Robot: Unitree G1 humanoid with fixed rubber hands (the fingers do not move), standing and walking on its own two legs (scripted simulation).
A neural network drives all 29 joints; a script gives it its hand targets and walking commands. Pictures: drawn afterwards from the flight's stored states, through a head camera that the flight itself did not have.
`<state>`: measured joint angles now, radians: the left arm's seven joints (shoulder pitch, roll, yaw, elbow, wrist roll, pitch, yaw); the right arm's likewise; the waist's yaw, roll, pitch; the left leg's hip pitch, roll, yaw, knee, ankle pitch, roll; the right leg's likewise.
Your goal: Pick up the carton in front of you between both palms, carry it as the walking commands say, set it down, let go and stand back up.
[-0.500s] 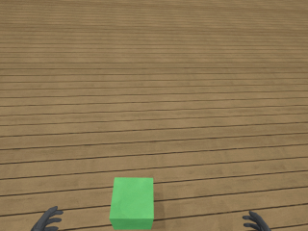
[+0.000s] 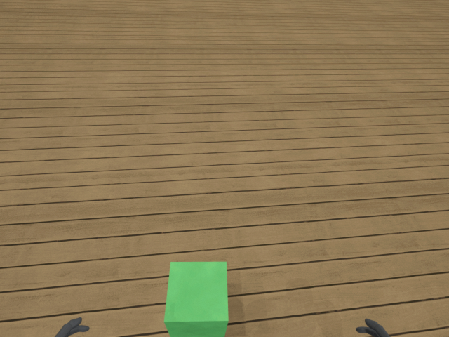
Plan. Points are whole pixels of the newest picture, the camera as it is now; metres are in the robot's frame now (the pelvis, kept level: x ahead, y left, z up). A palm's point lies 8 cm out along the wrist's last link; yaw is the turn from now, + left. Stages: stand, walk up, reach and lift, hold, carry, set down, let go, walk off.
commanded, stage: stand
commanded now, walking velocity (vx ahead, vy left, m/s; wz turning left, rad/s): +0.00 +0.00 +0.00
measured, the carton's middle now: (198, 300) +0.38 +0.07 -0.65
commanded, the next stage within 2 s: none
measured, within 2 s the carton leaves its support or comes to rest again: neither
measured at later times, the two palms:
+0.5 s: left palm out of the picture +0.07 +0.30 -0.10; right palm out of the picture +0.08 -0.31 -0.09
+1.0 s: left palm out of the picture +0.06 +0.30 -0.10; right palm out of the picture +0.08 -0.31 -0.09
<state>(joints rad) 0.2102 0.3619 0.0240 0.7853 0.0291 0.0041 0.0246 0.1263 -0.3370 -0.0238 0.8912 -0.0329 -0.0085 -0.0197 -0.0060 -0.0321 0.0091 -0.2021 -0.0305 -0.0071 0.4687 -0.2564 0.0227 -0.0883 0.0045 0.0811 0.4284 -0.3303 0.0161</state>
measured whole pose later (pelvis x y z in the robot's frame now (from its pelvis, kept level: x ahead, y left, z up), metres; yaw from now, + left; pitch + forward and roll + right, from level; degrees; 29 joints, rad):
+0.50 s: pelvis -0.02 +0.00 +0.00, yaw +1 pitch -2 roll +0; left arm 0.19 0.38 0.02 0.91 0.02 0.00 0.02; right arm 0.12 -0.36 -0.02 1.00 -0.02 -0.01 -0.01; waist -0.01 -0.02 0.03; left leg -0.17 -0.03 -0.02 0.40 -0.20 0.02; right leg -0.05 0.00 0.07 0.37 -0.28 0.01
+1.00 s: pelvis -0.02 -0.01 +0.01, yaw +1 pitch -3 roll +0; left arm 0.16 0.39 0.01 0.97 0.02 -0.01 0.01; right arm 0.10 -0.38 -0.01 1.05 -0.01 -0.01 -0.01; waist -0.01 -0.02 0.04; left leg -0.16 -0.02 -0.04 0.37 -0.17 0.01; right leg -0.03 0.00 0.05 0.33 -0.25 0.01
